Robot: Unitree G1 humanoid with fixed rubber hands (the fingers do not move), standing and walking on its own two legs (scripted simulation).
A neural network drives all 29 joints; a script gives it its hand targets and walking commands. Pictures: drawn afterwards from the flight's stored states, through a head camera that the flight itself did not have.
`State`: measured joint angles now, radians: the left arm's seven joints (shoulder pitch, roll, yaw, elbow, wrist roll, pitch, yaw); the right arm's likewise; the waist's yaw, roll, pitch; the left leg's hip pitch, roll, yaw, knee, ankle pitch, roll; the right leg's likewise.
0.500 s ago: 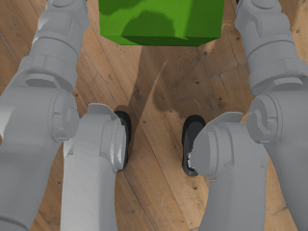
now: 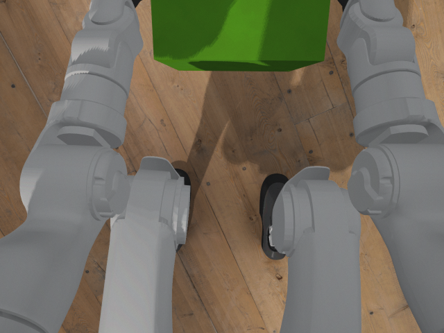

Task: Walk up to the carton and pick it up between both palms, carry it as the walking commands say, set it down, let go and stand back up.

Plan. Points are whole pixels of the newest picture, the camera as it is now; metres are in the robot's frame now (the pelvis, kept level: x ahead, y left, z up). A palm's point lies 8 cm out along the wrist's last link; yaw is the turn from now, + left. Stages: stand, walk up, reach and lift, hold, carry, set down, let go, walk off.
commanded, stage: reach and lift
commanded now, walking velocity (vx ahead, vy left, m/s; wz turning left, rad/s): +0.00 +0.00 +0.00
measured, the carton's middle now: (236, 9) +0.55 +0.00 -0.22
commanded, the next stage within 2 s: none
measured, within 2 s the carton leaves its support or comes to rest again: neither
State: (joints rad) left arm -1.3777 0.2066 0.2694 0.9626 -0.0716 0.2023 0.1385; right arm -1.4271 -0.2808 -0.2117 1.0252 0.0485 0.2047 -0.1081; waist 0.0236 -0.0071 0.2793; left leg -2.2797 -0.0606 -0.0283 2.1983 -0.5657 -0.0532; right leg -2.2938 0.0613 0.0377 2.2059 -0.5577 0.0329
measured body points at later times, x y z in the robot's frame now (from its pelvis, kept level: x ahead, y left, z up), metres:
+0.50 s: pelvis +0.01 +0.00 +0.04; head +0.35 -0.01 +0.33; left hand +0.55 +0.16 -0.08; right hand +0.57 -0.15 -0.09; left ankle +0.12 +0.13 -0.33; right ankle +0.11 -0.12 -0.33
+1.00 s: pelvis +0.01 +0.00 +0.09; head +0.31 -0.01 +0.42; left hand +0.53 +0.16 +0.00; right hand +0.54 -0.15 -0.01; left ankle +0.12 +0.13 -0.33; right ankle +0.11 -0.12 -0.33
